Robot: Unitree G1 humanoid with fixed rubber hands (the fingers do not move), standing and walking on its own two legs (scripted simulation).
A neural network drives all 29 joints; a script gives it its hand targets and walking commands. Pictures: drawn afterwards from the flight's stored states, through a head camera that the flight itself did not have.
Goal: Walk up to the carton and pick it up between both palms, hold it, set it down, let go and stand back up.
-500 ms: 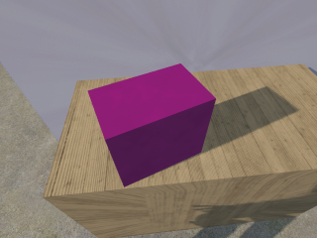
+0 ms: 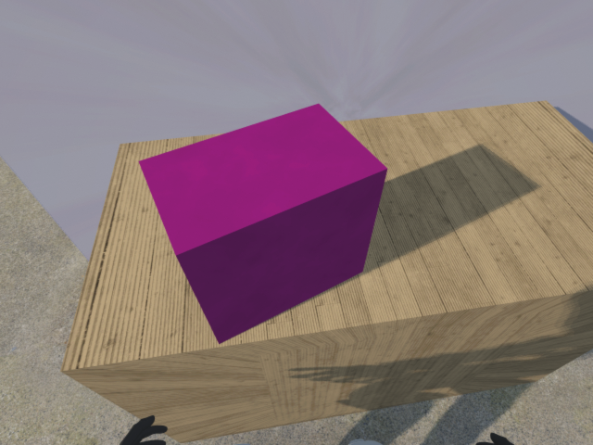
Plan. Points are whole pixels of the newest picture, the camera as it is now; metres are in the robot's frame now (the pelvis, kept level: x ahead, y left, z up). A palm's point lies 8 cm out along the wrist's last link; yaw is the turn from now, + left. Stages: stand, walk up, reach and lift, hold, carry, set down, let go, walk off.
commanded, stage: walk up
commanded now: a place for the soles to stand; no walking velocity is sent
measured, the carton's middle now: (268, 225) +0.42 +0.07 +0.05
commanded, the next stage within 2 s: reach and lift in 0.34 s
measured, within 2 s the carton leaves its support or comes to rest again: neither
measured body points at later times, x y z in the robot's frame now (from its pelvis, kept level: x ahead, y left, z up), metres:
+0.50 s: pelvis -0.01 +0.00 -0.02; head +0.03 +0.00 +0.43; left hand +0.14 +0.25 -0.13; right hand +0.13 -0.27 -0.13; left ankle +0.04 +0.13 -0.72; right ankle +0.06 -0.14 -0.72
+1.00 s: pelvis +0.04 -0.02 +0.02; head +0.05 -0.02 +0.46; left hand +0.19 +0.22 -0.07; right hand +0.20 -0.28 -0.07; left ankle +0.04 +0.13 -0.72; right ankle +0.06 -0.14 -0.72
